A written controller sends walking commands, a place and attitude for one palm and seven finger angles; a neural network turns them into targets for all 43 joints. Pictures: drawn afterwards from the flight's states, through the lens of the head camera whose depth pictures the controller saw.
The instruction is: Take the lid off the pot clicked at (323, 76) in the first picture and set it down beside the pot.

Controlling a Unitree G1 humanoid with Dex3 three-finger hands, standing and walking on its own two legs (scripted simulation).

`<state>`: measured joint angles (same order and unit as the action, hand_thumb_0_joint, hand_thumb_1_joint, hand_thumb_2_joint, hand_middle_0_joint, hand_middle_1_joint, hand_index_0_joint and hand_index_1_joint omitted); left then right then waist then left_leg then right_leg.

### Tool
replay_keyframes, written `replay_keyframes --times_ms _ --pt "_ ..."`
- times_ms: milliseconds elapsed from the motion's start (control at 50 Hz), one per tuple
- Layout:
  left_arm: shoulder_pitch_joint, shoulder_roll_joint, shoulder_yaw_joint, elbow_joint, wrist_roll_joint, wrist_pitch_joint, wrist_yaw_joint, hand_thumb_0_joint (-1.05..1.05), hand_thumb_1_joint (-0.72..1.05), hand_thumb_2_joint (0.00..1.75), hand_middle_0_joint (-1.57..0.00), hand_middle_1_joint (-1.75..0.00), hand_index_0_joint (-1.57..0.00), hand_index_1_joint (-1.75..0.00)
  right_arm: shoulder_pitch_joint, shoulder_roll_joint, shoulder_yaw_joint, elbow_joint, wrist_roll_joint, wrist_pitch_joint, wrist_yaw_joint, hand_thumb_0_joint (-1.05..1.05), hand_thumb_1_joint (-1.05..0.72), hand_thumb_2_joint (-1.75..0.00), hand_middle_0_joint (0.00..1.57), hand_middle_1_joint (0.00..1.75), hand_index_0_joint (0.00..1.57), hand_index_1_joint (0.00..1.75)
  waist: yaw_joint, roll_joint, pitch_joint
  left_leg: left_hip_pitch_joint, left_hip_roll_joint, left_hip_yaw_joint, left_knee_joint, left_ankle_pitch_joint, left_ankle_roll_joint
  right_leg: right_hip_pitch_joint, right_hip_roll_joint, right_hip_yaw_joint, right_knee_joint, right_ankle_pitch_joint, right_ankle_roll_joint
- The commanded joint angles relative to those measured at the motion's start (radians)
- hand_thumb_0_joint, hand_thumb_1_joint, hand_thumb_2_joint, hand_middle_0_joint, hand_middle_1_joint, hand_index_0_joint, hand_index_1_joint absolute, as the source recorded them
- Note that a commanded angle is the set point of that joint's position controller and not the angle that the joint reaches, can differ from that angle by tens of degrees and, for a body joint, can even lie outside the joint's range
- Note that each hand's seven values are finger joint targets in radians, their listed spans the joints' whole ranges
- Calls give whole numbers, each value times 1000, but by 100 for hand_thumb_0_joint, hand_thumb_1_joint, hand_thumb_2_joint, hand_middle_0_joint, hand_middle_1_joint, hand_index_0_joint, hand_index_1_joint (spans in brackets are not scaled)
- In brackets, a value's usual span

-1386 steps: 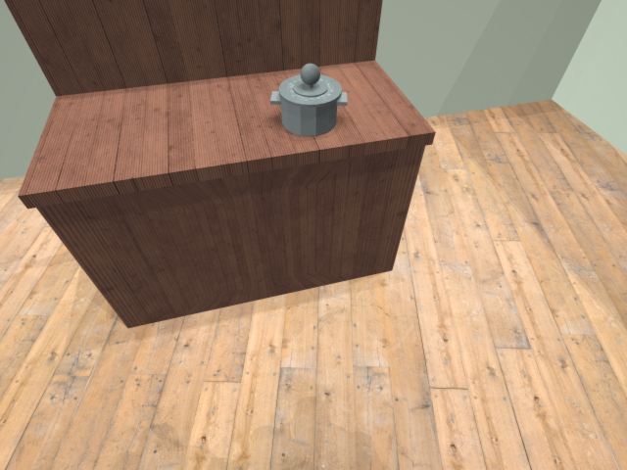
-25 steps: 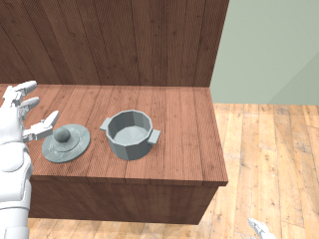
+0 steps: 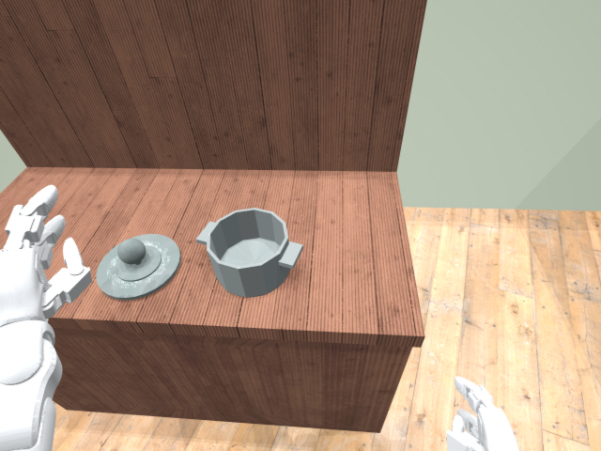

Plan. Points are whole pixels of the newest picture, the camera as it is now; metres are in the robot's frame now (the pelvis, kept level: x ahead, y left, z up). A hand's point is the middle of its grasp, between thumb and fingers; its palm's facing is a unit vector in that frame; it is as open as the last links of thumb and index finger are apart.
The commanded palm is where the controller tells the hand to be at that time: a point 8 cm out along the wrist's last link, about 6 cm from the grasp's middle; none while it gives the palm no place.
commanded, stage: draw the hand back to the body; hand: left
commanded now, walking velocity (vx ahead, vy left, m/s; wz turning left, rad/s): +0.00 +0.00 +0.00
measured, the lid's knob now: (131, 251) +0.46 +0.39 -0.05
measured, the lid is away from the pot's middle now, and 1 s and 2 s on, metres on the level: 0.23 0.23 0.23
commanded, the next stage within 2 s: step back with the hand held close in 0.68 s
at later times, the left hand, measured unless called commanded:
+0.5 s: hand (64, 333) +0.19 +0.26 +0.15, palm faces +0.39 -0.85 -0.36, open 7.4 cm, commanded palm +0.13 +0.30 +0.17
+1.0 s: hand (56, 312) +0.21 +0.28 +0.15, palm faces +0.32 -0.85 -0.43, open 7.4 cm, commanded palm +0.13 +0.32 +0.17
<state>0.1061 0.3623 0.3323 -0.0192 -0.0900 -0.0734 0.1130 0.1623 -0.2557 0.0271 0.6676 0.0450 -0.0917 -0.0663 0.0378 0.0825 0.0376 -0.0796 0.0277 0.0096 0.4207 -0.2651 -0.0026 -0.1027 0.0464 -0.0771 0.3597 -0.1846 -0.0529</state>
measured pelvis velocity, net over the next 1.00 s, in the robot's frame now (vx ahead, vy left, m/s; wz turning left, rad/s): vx -0.01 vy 0.04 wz -0.06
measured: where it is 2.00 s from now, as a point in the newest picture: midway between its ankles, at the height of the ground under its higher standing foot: outside the picture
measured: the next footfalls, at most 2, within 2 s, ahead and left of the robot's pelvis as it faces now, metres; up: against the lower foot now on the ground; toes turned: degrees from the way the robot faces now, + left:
right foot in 1.86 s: -0.14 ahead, -0.10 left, +0.00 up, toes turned -8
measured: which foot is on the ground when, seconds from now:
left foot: down 0.00-1.00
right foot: down 0.00-1.00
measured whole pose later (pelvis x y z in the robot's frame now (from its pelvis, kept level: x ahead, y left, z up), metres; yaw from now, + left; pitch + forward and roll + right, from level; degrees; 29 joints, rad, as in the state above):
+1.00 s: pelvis -0.01 +0.04 +0.00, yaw -3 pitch -1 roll -1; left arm 0.50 0.37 0.37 -0.52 -0.05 -0.17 0.10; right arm 0.15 -0.23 0.02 0.57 0.01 -0.09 -0.05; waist 0.04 0.00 0.09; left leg -0.17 -0.01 0.09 0.45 -0.27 0.06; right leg -0.21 0.01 0.00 0.39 -0.16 0.01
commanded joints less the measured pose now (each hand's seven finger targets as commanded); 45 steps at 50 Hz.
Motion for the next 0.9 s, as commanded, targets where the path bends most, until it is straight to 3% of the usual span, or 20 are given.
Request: replay_keyframes --times_ms 0,40,60,120,180,260,300,380,500,580,640,660,720,760,780,800,820,840,860,880 --pt "-145 234 95 -306 5 -88 13 0 90 90 -20 -30 -20 -30 -148 -97 -33 -162 -3 -78 -9 0 -90 -90 20 30 20 30 1 -7 -140 32 8 -9 -52 134 50 6 -83 65 -87 90 23" --pt "-86 258 137 -291 3 -81 18 0 90 90 -20 -30 -20 -30 -145 -99 -38 -154 -9 -72 -10 0 -90 -90 20 30 20 30 8 -65 -135 20 10 -10 -46 138 53 14 -88 72 -91 87 24" --pt "-79 272 149 -309 2 -87 18 0 90 90 -20 -30 -20 -30 -144 -97 -38 -150 -6 -71 -9 0 -90 -90 20 30 20 30 6 -59 -114 15 8 -15 -46 135 50 7 -87 76 -97 80 23" --pt "-25 190 78 -342 3 -85 8 0 90 90 -20 -30 -20 -30 -158 -88 -33 -166 -8 -76 -9 0 -90 -90 20 30 20 30 5 -23 -92 15 9 -10 -54 106 49 -12 -89 73 -104 39 24" --pt "-2 176 49 -449 10 -97 5 0 90 90 -20 -30 -20 -30 -163 -87 -33 -179 -11 -94 -8 0 -90 -90 20 30 20 30 3 -16 -112 31 10 -19 -61 109 49 -13 -85 69 -99 34 24" --pt "120 214 105 -453 9 -89 12 0 90 90 -20 -30 -20 -30 -148 -89 -37 -169 -16 -91 -6 0 -90 -90 20 30 20 30 13 -28 -81 8 12 -27 -58 107 45 -12 -87 75 -98 31 19" --pt "145 188 89 -486 11 -90 11 0 90 90 -20 -30 -20 -30 -153 -84 -36 -179 -19 -89 -8 0 -90 -90 20 30 20 30 15 -42 -83 10 14 -25 -60 104 46 -14 -85 73 -99 22 19" --pt "195 147 38 -604 20 -94 5 0 90 90 -20 -30 -20 -30 -154 -77 -33 -198 -21 -103 -4 0 -90 -90 20 30 20 30 11 2 -79 13 15 -33 -66 100 42 -26 -82 69 -88 19 17" --pt "346 139 54 -614 21 -76 8 0 90 90 -20 -30 -20 -30 -145 -74 -35 -200 -24 -93 -7 0 -90 -90 20 30 20 30 17 -46 -45 -18 20 -40 -65 101 39 -31 -75 70 -76 21 14" --pt "232 147 40 -697 31 -82 15 0 90 90 -20 -30 -20 -30 -143 -75 -30 -208 -27 -100 -12 0 -90 -90 20 30 20 30 5 14 -48 -11 16 -51 -68 80 36 -39 -76 75 -75 3 10" --pt "342 131 45 -656 31 -67 15 0 90 90 -20 -30 -20 -30 -134 -73 -32 -206 -29 -96 -12 0 -90 -90 20 30 20 30 20 -35 -64 -2 24 -54 -65 140 36 -22 -75 64 -56 55 8" --pt "342 147 54 -654 29 -66 14 0 90 90 -20 -30 -20 -30 -132 -77 -35 -203 -27 -94 -10 0 -90 -90 20 30 20 30 17 -20 -60 -10 23 -57 -64 130 31 -20 -73 67 -50 52 8" --pt "338 112 23 -660 30 -60 7 0 90 90 -20 -30 -20 -30 -136 -78 -30 -212 -29 -86 -7 0 -90 -90 20 30 20 30 15 -35 -56 -20 23 -55 -70 146 32 -19 -72 62 -47 62 10" --pt "304 166 63 -687 32 -64 15 0 90 90 -20 -30 -20 -30 -132 -83 -33 -209 -28 -88 -9 0 -90 -90 20 30 20 30 14 -21 -58 -23 23 -60 -64 145 29 -12 -71 67 -41 69 8" --pt "163 304 225 -756 20 -127 18 0 90 90 -20 -30 -20 -30 -100 -85 -31 -244 -17 -70 -16 0 -90 -90 20 30 20 30 -2 -54 44 -73 40 -45 -59 36 56 -140 -111 217 -95 120 17" --pt "230 237 181 -670 30 -141 12 0 90 90 -20 -30 -20 -30 -84 -71 -32 -212 -31 -63 -16 0 -90 -90 20 30 20 30 -14 -142 57 -81 36 -60 -43 19 58 -145 -129 223 -106 118 18" --pt "283 214 161 -647 34 -139 8 0 90 90 -20 -30 -20 -30 -91 -72 -41 -208 -34 -59 -11 0 -90 -90 20 30 20 30 -16 -181 51 -69 36 -59 -26 39 62 -150 -140 240 -108 157 19" --pt "297 180 135 -647 38 -140 0 0 90 90 -20 -30 -20 -30 -85 -81 -47 -218 -34 -55 -6 0 -90 -90 20 30 20 30 -21 -183 21 -62 40 -53 -20 70 61 -126 -147 242 -88 212 21" --pt "284 191 137 -682 39 -151 -6 0 90 90 -20 -30 -20 -30 -99 -89 -48 -226 -33 -57 -4 0 -90 -90 20 30 20 30 -23 -113 -2 -59 45 -49 -32 87 59 -106 -153 238 -62 249 21" --pt "324 150 109 -677 39 -158 -11 0 90 90 -20 -30 -20 -30 -100 -85 -47 -232 -33 -59 -4 0 -90 -90 20 30 20 30 -22 -69 -53 -60 52 -46 -40 129 62 -68 -151 218 -26 294 28"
